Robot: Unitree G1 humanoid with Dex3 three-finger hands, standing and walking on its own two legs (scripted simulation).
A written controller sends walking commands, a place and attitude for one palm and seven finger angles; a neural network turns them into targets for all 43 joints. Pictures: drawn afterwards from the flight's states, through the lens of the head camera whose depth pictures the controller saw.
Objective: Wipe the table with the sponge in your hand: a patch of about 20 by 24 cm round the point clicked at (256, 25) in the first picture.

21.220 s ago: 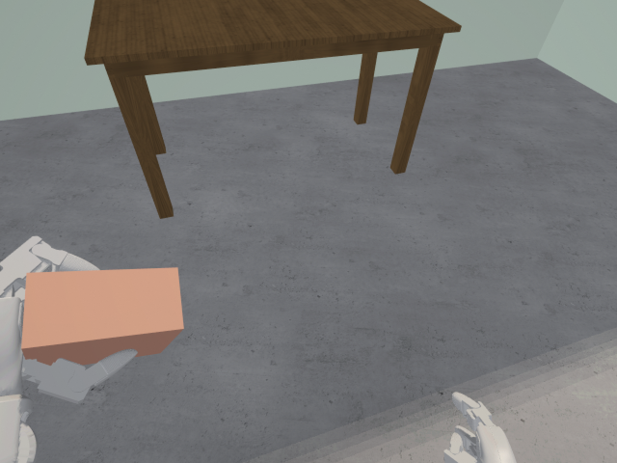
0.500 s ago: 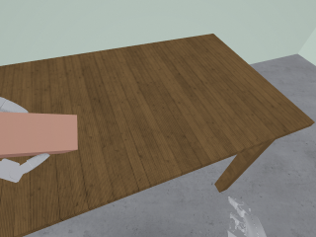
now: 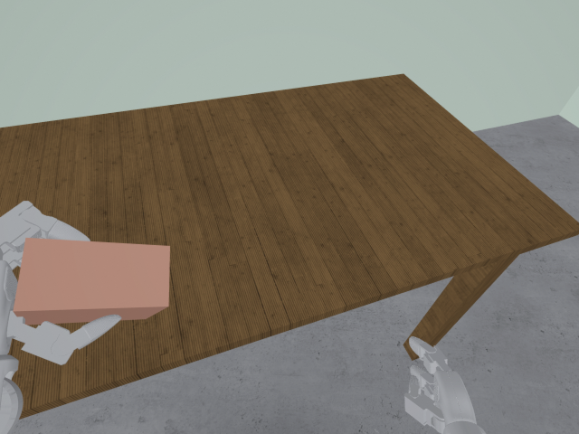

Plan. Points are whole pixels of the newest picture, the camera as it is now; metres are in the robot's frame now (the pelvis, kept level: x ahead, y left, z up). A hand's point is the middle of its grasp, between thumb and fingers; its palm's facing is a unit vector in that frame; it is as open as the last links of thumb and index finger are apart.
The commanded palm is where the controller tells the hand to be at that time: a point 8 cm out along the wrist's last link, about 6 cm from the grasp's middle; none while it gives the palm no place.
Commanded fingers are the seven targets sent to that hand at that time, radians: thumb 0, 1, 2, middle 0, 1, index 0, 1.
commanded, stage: come to a stop and stand still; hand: left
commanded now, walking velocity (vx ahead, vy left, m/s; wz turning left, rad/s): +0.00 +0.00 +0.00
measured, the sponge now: (117, 285) +0.23 +0.22 +0.14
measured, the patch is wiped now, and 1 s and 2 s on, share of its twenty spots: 0.00 0.00 0.00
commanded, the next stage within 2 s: look again from close up in 0.30 s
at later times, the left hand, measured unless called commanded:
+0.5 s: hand (76, 294) +0.21 +0.24 +0.16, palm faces +0.37 -0.85 -0.36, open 10.4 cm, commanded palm +0.15 +0.27 +0.18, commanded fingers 0.00 0.10 1.30 -1.20 -1.60 -1.20 -1.60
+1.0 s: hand (78, 268) +0.23 +0.25 +0.16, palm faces +0.39 -0.84 -0.38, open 10.4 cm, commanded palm +0.17 +0.27 +0.18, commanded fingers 0.00 0.10 1.30 -1.20 -1.60 -1.20 -1.60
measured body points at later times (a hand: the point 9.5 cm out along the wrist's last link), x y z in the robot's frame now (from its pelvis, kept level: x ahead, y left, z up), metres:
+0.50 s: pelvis -0.01 +0.00 +0.00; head -0.02 +0.01 +0.45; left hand +0.18 +0.29 +0.18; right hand +0.15 -0.23 -0.06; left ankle +0.05 +0.09 -0.74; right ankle +0.01 -0.13 -0.74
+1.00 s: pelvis +0.00 +0.00 +0.00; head +0.02 +0.01 +0.45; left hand +0.21 +0.30 +0.18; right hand +0.17 -0.23 -0.07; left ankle +0.05 +0.09 -0.74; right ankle +0.01 -0.13 -0.74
